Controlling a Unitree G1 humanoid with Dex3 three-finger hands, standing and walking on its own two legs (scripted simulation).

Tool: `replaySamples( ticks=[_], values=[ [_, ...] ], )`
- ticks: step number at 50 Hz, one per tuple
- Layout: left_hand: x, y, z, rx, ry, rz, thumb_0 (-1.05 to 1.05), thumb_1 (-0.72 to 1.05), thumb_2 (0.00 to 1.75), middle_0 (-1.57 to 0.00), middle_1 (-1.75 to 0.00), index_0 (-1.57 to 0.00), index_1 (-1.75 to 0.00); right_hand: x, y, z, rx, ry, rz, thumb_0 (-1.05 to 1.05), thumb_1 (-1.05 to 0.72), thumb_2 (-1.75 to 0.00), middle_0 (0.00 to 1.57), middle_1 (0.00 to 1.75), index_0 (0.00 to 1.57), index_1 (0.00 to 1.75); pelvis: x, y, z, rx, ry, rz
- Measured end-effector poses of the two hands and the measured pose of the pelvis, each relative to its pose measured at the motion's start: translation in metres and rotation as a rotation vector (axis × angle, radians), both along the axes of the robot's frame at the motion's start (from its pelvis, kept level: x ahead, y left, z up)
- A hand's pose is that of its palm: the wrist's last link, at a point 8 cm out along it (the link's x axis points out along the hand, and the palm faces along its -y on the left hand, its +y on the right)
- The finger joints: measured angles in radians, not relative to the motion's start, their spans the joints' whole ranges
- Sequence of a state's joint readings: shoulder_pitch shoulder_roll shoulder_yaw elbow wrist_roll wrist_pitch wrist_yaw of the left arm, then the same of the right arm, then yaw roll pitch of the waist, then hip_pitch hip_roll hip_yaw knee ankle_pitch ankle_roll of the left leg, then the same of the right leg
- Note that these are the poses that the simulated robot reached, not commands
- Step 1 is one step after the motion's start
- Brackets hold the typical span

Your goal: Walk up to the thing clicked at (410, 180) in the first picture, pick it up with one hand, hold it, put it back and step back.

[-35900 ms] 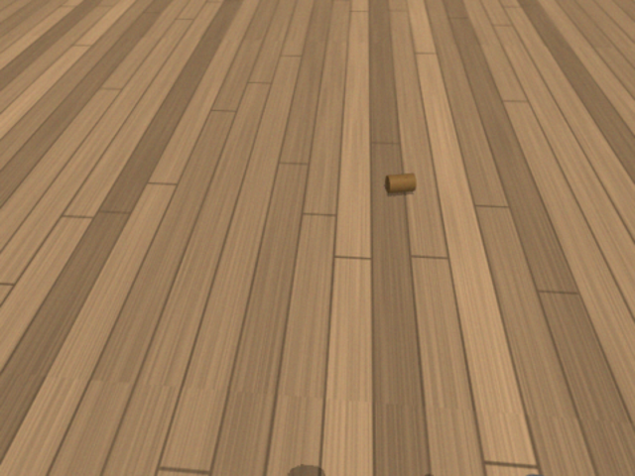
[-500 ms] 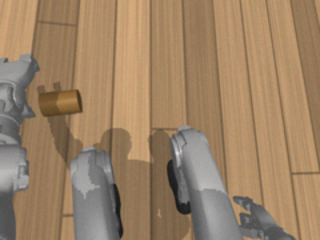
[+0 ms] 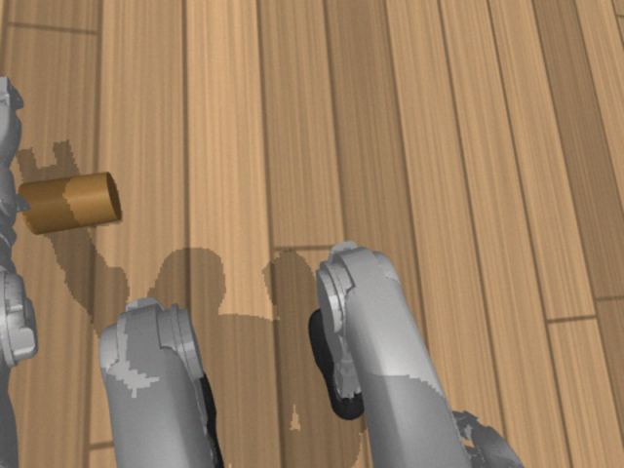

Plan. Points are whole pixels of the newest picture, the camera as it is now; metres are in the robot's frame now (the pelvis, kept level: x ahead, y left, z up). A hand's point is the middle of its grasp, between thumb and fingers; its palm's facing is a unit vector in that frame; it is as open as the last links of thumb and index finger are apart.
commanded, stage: home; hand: left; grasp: from above
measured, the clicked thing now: (73, 202) +0.51 +0.26 -0.30
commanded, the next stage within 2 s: none
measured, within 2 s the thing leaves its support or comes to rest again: neither
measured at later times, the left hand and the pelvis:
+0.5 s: hand out of the picture +0.33 +0.26 +0.06, palm faces -0.23 -0.67 -0.71, open 7.9 cm; pelvis +0.01 +0.00 +0.16, yaw +4 degrees
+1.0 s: hand out of the picture +0.25 +0.19 +0.27, palm faces +0.14 -0.96 -0.25, open 7.4 cm; pelvis +0.07 -0.01 +0.34, yaw +6 degrees
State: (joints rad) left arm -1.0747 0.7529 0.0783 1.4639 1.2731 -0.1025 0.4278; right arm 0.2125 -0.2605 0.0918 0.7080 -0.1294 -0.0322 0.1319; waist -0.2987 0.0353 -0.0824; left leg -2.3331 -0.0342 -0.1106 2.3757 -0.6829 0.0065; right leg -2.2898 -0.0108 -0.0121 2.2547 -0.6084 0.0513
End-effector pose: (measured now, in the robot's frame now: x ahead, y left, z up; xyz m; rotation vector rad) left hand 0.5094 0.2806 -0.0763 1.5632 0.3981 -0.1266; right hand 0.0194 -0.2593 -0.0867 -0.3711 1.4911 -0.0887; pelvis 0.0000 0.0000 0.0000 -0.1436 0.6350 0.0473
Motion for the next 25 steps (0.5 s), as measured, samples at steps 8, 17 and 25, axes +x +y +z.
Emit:
replaySamples(
  ticks=[8, 17, 25],
  values=[
    [-0.023, 0.021, 0.052, -0.097, 0.108, 0.143, 0.00, -0.12, 0.90, -0.22, -0.68, -0.21, -0.69, 0.018, 0.013, 0.018, 0.082, -0.029, -0.055, 0.01, -0.90, -0.90, 0.20, 0.30, 0.20, 0.30, 0.008, 0.004, 0.039, 0.008, 0.020, 0.008],
    [-0.118, 0.014, 0.119, -0.447, 0.124, 0.208, 0.00, 0.40, 0.86, -0.22, -0.44, -0.21, -0.45, 0.086, -0.007, 0.083, 0.021, -0.165, 0.029, 0.01, -0.90, -0.90, 0.20, 0.30, 0.20, 0.29, 0.007, 0.004, 0.106, 0.024, -0.011, 0.025],
    [-0.185, 0.011, 0.184, -0.627, 0.048, 0.387, 0.00, 0.76, 0.88, -0.22, -0.33, -0.21, -0.34, 0.175, -0.005, 0.158, 0.001, -0.454, 0.109, 0.01, -0.90, -0.90, 0.20, 0.30, 0.20, 0.29, 0.007, -0.004, 0.163, 0.049, -0.082, 0.041]
  ],
)
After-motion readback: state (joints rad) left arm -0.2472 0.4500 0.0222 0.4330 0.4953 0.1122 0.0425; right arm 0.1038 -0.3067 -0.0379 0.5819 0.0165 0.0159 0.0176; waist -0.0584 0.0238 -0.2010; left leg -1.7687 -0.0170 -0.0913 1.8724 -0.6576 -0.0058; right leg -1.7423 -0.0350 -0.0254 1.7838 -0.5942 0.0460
